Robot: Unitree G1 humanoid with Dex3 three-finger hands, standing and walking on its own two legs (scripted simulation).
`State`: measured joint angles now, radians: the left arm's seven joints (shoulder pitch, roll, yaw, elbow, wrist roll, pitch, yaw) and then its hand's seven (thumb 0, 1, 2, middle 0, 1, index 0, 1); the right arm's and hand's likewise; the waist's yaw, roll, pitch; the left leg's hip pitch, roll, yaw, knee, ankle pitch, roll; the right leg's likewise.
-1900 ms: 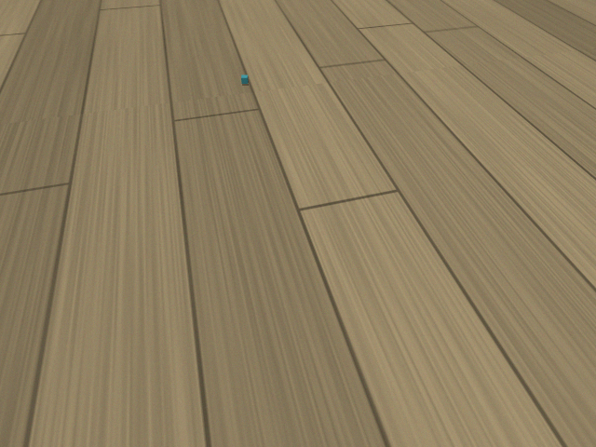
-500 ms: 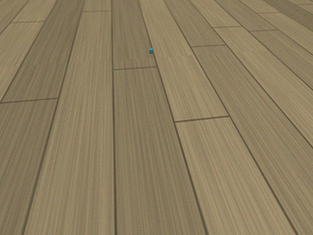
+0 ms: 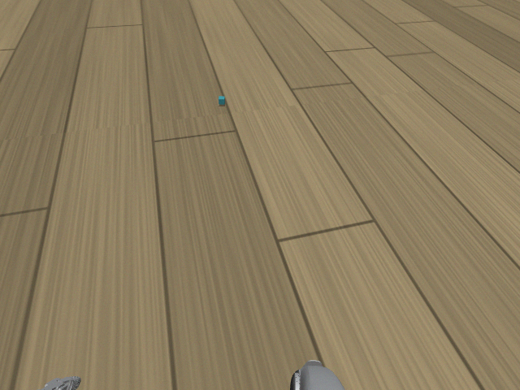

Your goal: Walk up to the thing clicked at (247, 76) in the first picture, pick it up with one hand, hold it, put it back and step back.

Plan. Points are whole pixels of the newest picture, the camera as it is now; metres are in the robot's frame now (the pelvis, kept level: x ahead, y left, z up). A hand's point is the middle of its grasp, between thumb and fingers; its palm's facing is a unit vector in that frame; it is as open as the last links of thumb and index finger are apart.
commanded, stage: walk up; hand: left
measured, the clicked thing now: (221, 100) +2.02 +0.17 -0.75
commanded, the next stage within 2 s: none
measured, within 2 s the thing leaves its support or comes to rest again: neither
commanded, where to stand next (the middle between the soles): +1.64 -0.07 m, yaw +0 degrees
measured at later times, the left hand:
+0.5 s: hand (123, 274) +0.38 +0.27 -0.16, palm faces -0.01 -0.94 -0.35, open 7.4 cm
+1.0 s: hand (166, 146) +0.78 +0.24 -0.14, palm faces -0.14 -0.92 -0.35, open 7.4 cm
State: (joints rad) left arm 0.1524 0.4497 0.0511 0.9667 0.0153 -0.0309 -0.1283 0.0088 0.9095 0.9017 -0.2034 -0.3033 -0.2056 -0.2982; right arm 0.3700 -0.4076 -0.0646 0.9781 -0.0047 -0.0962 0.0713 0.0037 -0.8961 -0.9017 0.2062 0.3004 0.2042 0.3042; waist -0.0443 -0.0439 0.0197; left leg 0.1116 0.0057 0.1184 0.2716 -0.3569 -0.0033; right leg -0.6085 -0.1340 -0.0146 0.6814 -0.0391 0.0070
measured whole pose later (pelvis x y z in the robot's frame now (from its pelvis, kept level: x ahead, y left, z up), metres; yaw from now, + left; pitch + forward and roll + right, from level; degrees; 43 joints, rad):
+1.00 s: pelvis +0.65 -0.02 -0.01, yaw -2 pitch -1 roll +3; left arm 0.15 0.43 0.05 0.91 0.01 -0.03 -0.10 0.01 0.91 0.90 -0.20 -0.30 -0.20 -0.30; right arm 0.40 -0.40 -0.06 0.92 -0.01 -0.08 0.05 0.00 -0.90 -0.90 0.21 0.30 0.20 0.30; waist -0.06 -0.04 0.06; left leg 0.07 0.01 0.14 0.37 -0.42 -0.02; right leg -0.50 -0.08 -0.04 0.57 -0.05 -0.03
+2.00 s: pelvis +1.10 -0.06 +0.00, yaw -2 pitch -3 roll +3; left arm 0.27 0.43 0.06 0.91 0.02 -0.05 -0.08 0.01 0.91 0.90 -0.20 -0.30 -0.21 -0.30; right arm 0.35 -0.42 -0.06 0.87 -0.01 -0.07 0.05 0.00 -0.90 -0.90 0.21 0.30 0.20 0.30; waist -0.03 -0.02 0.05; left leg -0.07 0.02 0.10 0.47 -0.36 0.00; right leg -0.43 -0.11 0.00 0.61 -0.15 -0.01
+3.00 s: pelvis +1.41 -0.08 +0.00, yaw -1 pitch -3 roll +2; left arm 0.30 0.43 0.05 0.92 0.02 -0.06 -0.06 0.01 0.91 0.90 -0.20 -0.30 -0.21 -0.30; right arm 0.37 -0.42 -0.06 0.86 -0.01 -0.05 0.05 0.00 -0.90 -0.90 0.21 0.30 0.20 0.30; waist -0.03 0.00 0.07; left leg -0.12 0.00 0.12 0.51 -0.34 0.02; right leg -0.37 -0.08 -0.02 0.56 -0.19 -0.01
